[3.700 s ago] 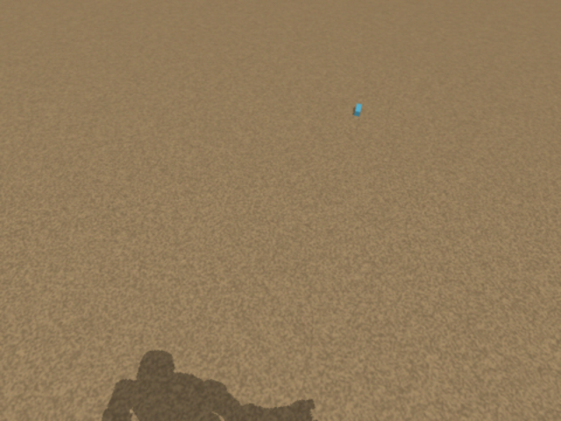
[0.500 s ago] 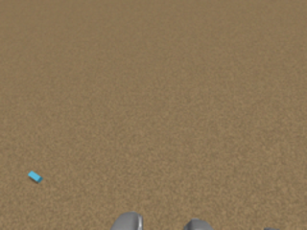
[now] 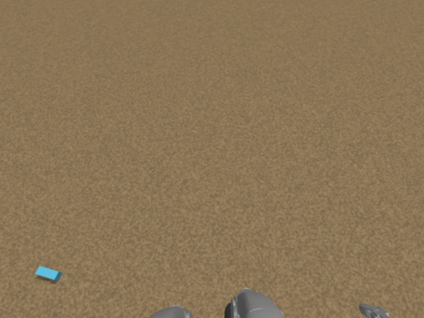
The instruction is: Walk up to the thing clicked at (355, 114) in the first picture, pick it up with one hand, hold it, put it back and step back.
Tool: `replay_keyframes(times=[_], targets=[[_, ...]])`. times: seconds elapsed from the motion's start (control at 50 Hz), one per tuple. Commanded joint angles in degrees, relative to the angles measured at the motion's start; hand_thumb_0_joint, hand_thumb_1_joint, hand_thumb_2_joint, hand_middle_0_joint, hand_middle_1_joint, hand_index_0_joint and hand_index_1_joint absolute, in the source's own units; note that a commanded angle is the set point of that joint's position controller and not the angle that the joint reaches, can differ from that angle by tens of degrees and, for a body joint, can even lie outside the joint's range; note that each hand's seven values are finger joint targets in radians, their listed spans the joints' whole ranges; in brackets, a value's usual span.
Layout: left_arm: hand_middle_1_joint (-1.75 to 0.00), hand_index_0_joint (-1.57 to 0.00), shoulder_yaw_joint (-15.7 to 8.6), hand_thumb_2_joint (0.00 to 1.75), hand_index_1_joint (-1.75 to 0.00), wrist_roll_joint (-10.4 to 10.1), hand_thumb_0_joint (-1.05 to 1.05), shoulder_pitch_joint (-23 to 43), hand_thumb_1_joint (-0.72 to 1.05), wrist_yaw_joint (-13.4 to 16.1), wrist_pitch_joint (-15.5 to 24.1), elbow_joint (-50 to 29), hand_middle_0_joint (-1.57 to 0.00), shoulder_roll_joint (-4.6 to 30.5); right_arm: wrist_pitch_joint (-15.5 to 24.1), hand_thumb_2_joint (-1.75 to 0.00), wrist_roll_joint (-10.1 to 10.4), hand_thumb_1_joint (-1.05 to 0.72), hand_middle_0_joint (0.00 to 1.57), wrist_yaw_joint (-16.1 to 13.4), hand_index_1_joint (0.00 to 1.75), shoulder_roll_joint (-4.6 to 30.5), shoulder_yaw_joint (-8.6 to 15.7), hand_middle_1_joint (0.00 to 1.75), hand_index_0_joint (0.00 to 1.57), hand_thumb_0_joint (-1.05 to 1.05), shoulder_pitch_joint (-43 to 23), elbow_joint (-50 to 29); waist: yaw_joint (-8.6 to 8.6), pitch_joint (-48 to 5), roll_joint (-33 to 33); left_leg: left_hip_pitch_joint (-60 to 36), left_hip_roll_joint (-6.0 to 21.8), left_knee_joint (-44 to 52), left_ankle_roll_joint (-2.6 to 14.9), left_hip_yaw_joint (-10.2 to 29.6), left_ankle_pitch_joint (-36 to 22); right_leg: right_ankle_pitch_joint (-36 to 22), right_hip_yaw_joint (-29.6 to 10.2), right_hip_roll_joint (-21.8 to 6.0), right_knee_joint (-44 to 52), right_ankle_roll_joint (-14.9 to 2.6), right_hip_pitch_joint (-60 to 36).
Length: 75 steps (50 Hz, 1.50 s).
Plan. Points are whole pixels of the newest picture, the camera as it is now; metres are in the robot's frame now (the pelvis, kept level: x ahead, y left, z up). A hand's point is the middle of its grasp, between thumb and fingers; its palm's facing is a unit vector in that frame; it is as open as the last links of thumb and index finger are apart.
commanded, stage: walk up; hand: left
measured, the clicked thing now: (48, 273) +0.39 +0.69 -0.72
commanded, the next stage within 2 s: none
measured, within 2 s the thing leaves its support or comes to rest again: neither
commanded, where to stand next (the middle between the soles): -0.06 +0.59 m, yaw -21 degrees
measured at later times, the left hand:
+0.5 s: hand out of the picture +0.08 +0.59 -0.13, palm faces -0.14 -0.78 -0.61, open 7.4 cm
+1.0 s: hand out of the picture +0.06 +0.80 -0.12, palm faces -0.22 -0.74 -0.64, open 7.3 cm
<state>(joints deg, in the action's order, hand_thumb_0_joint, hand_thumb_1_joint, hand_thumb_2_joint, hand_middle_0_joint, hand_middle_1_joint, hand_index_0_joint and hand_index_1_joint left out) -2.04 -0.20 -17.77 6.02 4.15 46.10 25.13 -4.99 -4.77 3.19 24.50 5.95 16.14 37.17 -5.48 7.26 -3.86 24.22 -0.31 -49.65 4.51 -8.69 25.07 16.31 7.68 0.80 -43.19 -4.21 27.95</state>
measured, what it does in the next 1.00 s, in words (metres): steps to the left: left foot, then right foot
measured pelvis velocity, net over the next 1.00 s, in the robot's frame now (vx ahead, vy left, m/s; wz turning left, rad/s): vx -0.10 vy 0.50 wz -0.21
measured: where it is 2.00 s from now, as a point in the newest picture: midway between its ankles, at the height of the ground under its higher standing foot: outside the picture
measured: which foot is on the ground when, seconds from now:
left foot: down 0.00-0.00, up 0.02-0.32, down 0.34-0.66, up 0.68-0.98, down 1.00-1.00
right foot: down 0.00-0.36, up 0.38-0.64, down 0.66-1.00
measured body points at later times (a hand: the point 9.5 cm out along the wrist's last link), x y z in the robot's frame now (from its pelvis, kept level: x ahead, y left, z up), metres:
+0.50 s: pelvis -0.04 +0.26 -0.01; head +0.00 +0.24 +0.44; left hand +0.08 +0.62 -0.09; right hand +0.00 -0.08 -0.11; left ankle -0.01 +0.36 -0.70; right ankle +0.01 +0.10 -0.64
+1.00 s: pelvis -0.10 +0.50 -0.03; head -0.05 +0.45 +0.42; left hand +0.07 +0.83 -0.08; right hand -0.05 +0.13 -0.13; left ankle -0.06 +0.68 -0.70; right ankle -0.03 +0.24 -0.70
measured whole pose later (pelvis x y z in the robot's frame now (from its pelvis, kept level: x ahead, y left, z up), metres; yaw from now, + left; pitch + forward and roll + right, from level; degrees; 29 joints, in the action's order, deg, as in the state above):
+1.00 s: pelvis -0.10 +0.50 -0.03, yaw -12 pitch -1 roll +0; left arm -3.4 2.8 -15.7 5.4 2.6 43.5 27.9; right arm -6.6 -3.3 4.0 29.4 8.1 10.8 37.9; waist -0.2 8.2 -5.2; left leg 25.3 5.5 -56.4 -1.5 4.3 31.3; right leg 15.2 -6.7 -9.3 -50.8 0.6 35.9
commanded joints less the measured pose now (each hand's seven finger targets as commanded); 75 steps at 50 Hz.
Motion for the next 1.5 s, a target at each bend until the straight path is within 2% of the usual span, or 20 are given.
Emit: replay_keyframes(times=[0.0, 0.12, 0.26, 0.3, 0.34, 0.36, 0.4, 0.54, 0.6, 0.66, 0.78, 0.96, 1.0, 1.02, 1.08, 1.22, 1.28, 1.4, 1.46, 1.48], targets=[[-0.3, -0.2, -7.82, 0.9, -0.3, 1.18, 0.0, -13.1, 0.9, 3.02, 0.1, -3.43, -0.2, 20.17, 0.51, -0.9, 0.65, -0.9, 0.2, -1.16, 0.3, 11.25, 3.47, 0.3, 0.2, 0.0, 0.06, -7.82, 6.88, -16.62, 2.63, 21.86, 3.29, -30.0, -7.72, 16.43, 11.57, -5.34, -45.11, -31.32, 17.94, -16.5, -27.98], [-0.3, -0.2, -7.5, 0.9, -0.3, 2.16, 0.0, -0.97, 0.9, 1.84, 0.73, -6.01, -0.2, 18.95, -0.4, -0.9, 0.37, -0.9, 0.2, 1.07, 0.3, 13.09, 4.67, 0.3, 0.2, 0.0, 0.57, -4.23, 2.71, -7.1, 8.96, 12.72, 5.31, -30.04, -4.69, 15.26, -1.86, 11.41, -22.71, -15.72, 16.45, -8.35, -2.18], [-0.3, -0.2, -9.14, 0.9, -0.3, 3.23, 0.0, -1.61, 0.9, 0.7, 0.26, -4.95, -0.2, 23.11, -0.31, -0.9, 1.11, -0.9, 0.2, 1.82, 0.3, 12.91, 4.68, 0.3, 0.2, 0.0, -1.44, -3.97, 5.14, -7.59, 15.46, 4.06, 5.01, -7.67, -3.07, 8.31, 6.84, 12.35, -23.28, -14.67, 12.9, -7.93, 3.08], [-0.3, -0.2, -8.08, 0.9, -0.3, 2.99, 0.0, 2.8, 0.9, 0.85, -0.4, -5.46, -0.2, 20.94, 0.24, -0.9, 0.61, -0.9, 0.2, 1.5, 0.3, 13.87, 5.72, 0.3, 0.2, 0.0, 9.03, -0.46, -1.16, -11.2, 9.17, -11.08, 2.61, 4.43, -2.06, 6.56, 2.96, 11.21, -17.02, -10.71, 1.72, -3.41, 11.55], [-0.3, -0.2, -5.42, 0.9, -0.3, 1.39, 0.0, 5.58, 0.9, 2.37, -0.78, -6.24, -0.2, 12.16, 1.3, -0.9, 0.17, -0.9, 0.2, 0.18, 0.3, 23.95, 7.1, 0.3, 0.2, 0.0, 7.51, -1.64, -3.72, -4.86, -22.49, -4.25, 17.93, 29.26, 3.68, 39.26, 5.52, 22.43, -7.77, 7.85, -28.99, 1.84, 26.59], [-0.3, -0.2, -5.08, 0.9, -0.3, 1.85, 0.0, 7.44, 0.9, 3.37, -0.42, -5.24, -0.2, 14.59, 1.48, -0.9, 0.91, -0.9, 0.2, -0.49, 0.3, 25.35, 7.05, 0.3, 0.2, 0.0, -1.06, -2.9, -1.16, -0.55, -18.72, 4.06, 22.87, 34.36, 9.42, 48.3, 10.24, 19.87, -12.33, 2.3, -34.09, 0.33, 23.49], [-0.3, -0.2, -5.82, 0.9, -0.3, 0.09, 0.0, 2.39, 0.9, 2.43, -0.54, -0.17, -0.2, 15.21, 1.91, -0.9, -0.08, -0.9, 0.2, -1.24, 0.3, 16.89, 5.17, 0.3, 0.2, 0.0, -3.95, -4.24, 0.87, 0.11, -4.06, 1.07, 15.14, 24.57, 3.9, 31.94, -0.67, 13.16, -13.91, 1.25, -33.43, 1.83, 21.88], [-0.3, -0.2, -4.77, 0.9, -0.3, -0.93, 0.0, -4.21, 0.9, 0.83, -0.96, 0.11, -0.2, 11.67, 1.67, -0.9, -0.15, -0.9, 0.2, -1.37, 0.3, 11.92, 3.32, 0.3, 0.2, 0.0, -1.39, -4.98, 2.19, -6.97, -9.97, -9.41, 13.69, 16.39, 6.0, 19.78, -33.76, 10.61, -5.15, -1.59, -12.43, 2.2, 3.77], [-0.3, -0.2, -5.38, 0.9, -0.3, -0.24, 0.0, -14.04, 0.9, 1.52, -0.69, 1.67, -0.2, 12.11, 0.46, -0.9, 0.36, -0.9, 0.2, -0.82, 0.3, 10.51, 2.71, 0.3, 0.2, 0.0, -6.06, -7.65, 8.32, -10.02, -2.51, -0.09, 9.73, 6.33, 0.64, 13.4, -30.8, -4.95, -5.87, -2.9, 10.98, 0.03, -17.23], [-0.3, -0.2, -7.61, 0.9, -0.3, 1.28, 0.0, -8.03, 0.9, 2.65, -0.45, -4.16, -0.2, 20.22, -0.44, -0.9, 0.12, -0.9, 0.2, -1.68, 0.3, 11.72, 3.34, 0.3, 0.2, 0.0, 0.93, -7.4, 6.59, -13.36, 7.12, 20.68, 3.64, -26.97, -7.28, 18.02, 13.51, -14.19, -47.65, -33.6, 16.97, -17.73, -23.61], [-0.3, -0.2, -6.85, 0.9, -0.3, 1.42, 0.0, -1.66, 0.9, 1.76, 0.22, -5.07, -0.2, 17.24, -0.86, -0.9, 0.88, -0.9, 0.2, -0.01, 0.3, 12.47, 4.67, 0.3, 0.2, 0.0, 0.62, -4.05, 4.16, -7.94, 6.88, 12.42, 2.6, -33.0, -5.44, 16.46, -0.94, -1.49, -23.5, -16.19, 12.89, -9.06, -6.61], [-0.3, -0.2, -7.87, 0.9, -0.3, 2.25, 0.0, 1.47, 0.9, 0.74, -1.35, -4.39, -0.2, 20.5, -0.43, -0.9, 1.3, -0.9, 0.2, 0.67, 0.3, 12.01, 5.22, 0.3, 0.2, 0.0, 5.89, -0.13, 2.0, -11.09, 12.11, -8.93, 1.27, 6.81, -3.39, 5.1, 2.31, 2.49, -17.95, -11.6, 3.25, -3.83, 4.49], [-0.3, -0.2, -5.6, 0.9, -0.3, 1.39, 0.0, 5.78, 0.9, 1.97, -1.79, -5.23, -0.2, 12.75, -0.09, -0.9, 1.21, -0.9, 0.2, 0.11, 0.3, 21.38, 6.76, 0.3, 0.2, 0.0, 6.76, -0.61, -2.78, -7.21, -18.8, -4.66, 17.14, 24.85, 5.99, 35.1, 3.16, 21.45, -4.79, 6.85, -27.32, 2.12, 19.89], [-0.3, -0.2, -5.95, 0.9, -0.3, 1.81, 0.0, 9.39, 0.9, 2.96, -1.31, -5.21, -0.2, 14.82, 0.3, -0.9, 1.77, -0.9, 0.2, -0.48, 0.3, 24.58, 6.83, 0.3, 0.2, 0.0, -1.66, -2.06, -1.51, -2.77, -18.42, 6.36, 23.81, 30.45, 14.75, 46.59, 5.98, 20.96, -9.64, 3.09, -33.71, 1.47, 17.24], [-0.3, -0.2, -6.42, 0.9, -0.3, -0.76, 0.0, -0.33, 0.9, 1.7, -1.26, 1.09, -0.2, 14.05, 0.79, -0.9, 0.53, -0.9, 0.2, -1.73, 0.3, 16.19, 4.24, 0.3, 0.2, 0.0, -9.53, -3.82, 4.25, 0.01, -7.14, 6.35, 14.48, 19.96, 8.13, 27.27, -4.61, 13.21, -9.67, 1.94, -34.96, 1.69, 12.44], [-0.3, -0.2, -5.15, 0.9, -0.3, 1.12, 0.0, -5.17, 0.9, -0.81, -0.09, 2.32, -0.2, 8.93, 0.78, -0.9, 2.87, -0.9, 0.2, -1.88, 0.3, 10.88, 1.7, 0.3, 0.2, 0.0, -4.83, -1.0, 6.96, -10.58, -3.55, -0.75, 12.93, 9.04, 6.27, 21.18, -11.39, 3.94, -7.53, -0.08, 8.95, 0.56, -15.77], [-0.3, -0.2, -6.9, 0.9, -0.3, 3.01, 0.0, 1.85, 0.9, -1.13, 0.54, -0.99, -0.2, 17.56, 1.98, -0.9, 3.36, -0.9, 0.2, -3.24, 0.3, 9.88, 0.64, 0.3, 0.2, 0.0, -5.02, 0.14, 7.7, -8.21, 10.5, 13.11, 3.62, -8.17, -1.93, 15.57, 10.79, 7.88, -44.71, -24.02, 18.36, -13.56, -16.61], [-0.3, -0.2, -3.51, 0.9, -0.3, 2.35, 0.0, 10.93, 0.9, -3.66, -0.83, -0.88, -0.2, 9.97, 5.0, -0.9, 4.01, -0.9, 0.2, -2.56, 0.3, 10.15, 1.59, 0.3, 0.2, 0.0, 2.89, 9.49, 1.39, -6.96, 8.69, -16.38, 1.54, 9.39, -2.12, 9.64, -2.55, 22.47, -20.28, -8.01, 10.92, -3.84, 8.36], [-0.3, -0.2, -3.95, 0.9, -0.3, 1.64, 0.0, 5.55, 0.9, -4.16, -2.67, 2.23, -0.2, 9.89, 7.32, -0.9, 3.22, -0.9, 0.2, -3.55, 0.3, 16.96, 1.95, 0.3, 0.2, 0.0, -2.56, 8.45, 4.07, -2.06, -1.78, -2.15, 22.62, 35.01, 6.82, 45.61, 28.67, 15.93, -14.1, -0.45, -12.32, 1.89, 6.67], [-0.3, -0.2, -4.39, 0.9, -0.3, 1.7, 0.0, 4.5, 0.9, -4.34, -2.6, 4.01, -0.2, 11.46, 7.7, -0.9, 3.27, -0.9, 0.2, -3.73, 0.3, 15.71, 1.57, 0.3, 0.2, 0.0, -6.3, 8.39, 5.44, 0.02, 2.44, 0.96, 22.54, 34.52, 7.64, 43.82, 27.7, 14.28, -15.48, -1.92, -13.52, 2.04, 3.92]])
